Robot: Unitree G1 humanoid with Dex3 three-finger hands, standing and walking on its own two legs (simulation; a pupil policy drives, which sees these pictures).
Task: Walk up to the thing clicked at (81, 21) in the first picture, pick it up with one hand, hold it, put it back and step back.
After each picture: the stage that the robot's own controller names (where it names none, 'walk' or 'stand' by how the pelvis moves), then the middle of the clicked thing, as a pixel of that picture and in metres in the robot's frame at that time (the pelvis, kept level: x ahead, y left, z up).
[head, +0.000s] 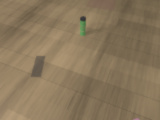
stand; (82, 26) +1.63 -0.01 -0.66
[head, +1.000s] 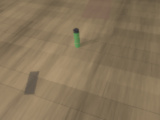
walk; (76, 38) +1.52 +0.18 -0.64
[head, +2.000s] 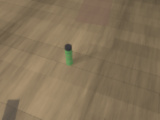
walk; (68, 55) +1.04 +0.19 -0.64
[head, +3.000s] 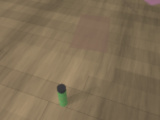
walk; (62, 95) +0.65 +0.17 -0.63
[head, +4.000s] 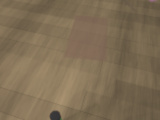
stand; out of the picture +0.41 +0.19 -0.63
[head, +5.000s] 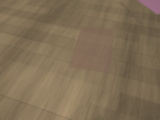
stand; out of the picture +0.37 +0.17 -0.65
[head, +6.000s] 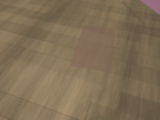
stand; out of the picture +0.39 +0.17 -0.66
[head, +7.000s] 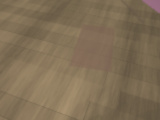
stand; out of the picture +0.38 +0.18 -0.66
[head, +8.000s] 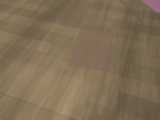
stand; out of the picture +0.37 +0.18 -0.66
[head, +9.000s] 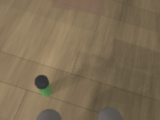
go down; (44, 87) +0.42 +0.18 -0.46
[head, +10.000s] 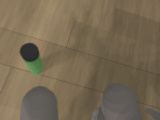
go down; (33, 61) +0.46 +0.20 -0.28
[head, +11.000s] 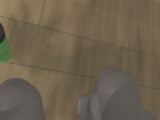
close in; out of the picture +0.45 +0.23 -0.19
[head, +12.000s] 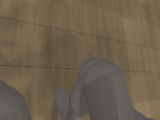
close; out of the picture +0.45 +0.25 -0.16
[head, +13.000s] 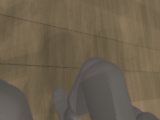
lift; out of the picture +0.44 +0.26 -0.16
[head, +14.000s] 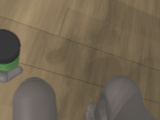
lift; (5, 59) +0.36 +0.24 -0.06
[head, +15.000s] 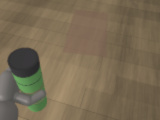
hold; (31, 85) +0.32 +0.16 +0.07
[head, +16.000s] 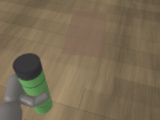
hold; (36, 88) +0.32 +0.16 +0.03
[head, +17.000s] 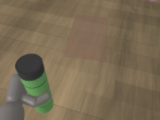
hold; (38, 87) +0.32 +0.16 +0.04
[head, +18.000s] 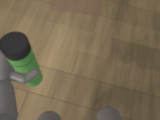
crouch; (26, 64) +0.40 +0.17 -0.02
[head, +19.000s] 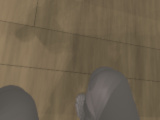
lower; out of the picture +0.50 +0.24 -0.09
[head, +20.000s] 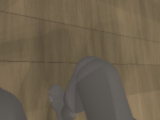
lower; out of the picture +0.47 +0.28 -0.17
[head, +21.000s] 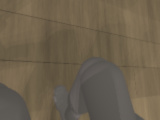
lower; out of the picture +0.46 +0.28 -0.17
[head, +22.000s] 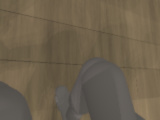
lower; out of the picture +0.46 +0.27 -0.16
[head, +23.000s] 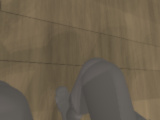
lower; out of the picture +0.45 +0.27 -0.17
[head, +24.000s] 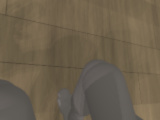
open; out of the picture +0.45 +0.25 -0.17
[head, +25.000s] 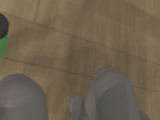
stand; out of the picture +0.45 +0.23 -0.19
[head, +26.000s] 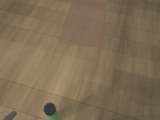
stand; (52, 114) +0.40 +0.17 -0.55
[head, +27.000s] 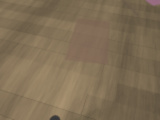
stand; out of the picture +0.40 +0.17 -0.60
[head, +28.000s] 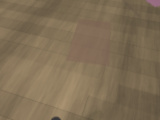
stand; out of the picture +0.39 +0.17 -0.60
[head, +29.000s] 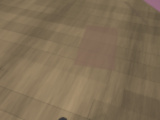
stand; out of the picture +0.41 +0.16 -0.65
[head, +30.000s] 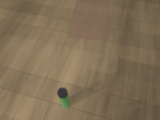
walk; (64, 98) +0.50 +0.16 -0.63
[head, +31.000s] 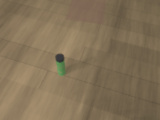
walk; (60, 65) +0.79 +0.16 -0.63
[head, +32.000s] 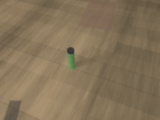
stand; (71, 58) +1.05 +0.16 -0.63
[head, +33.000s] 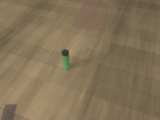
stand; (66, 60) +1.04 +0.17 -0.66
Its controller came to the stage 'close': yes
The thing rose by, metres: 0.70
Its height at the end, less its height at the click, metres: +0.00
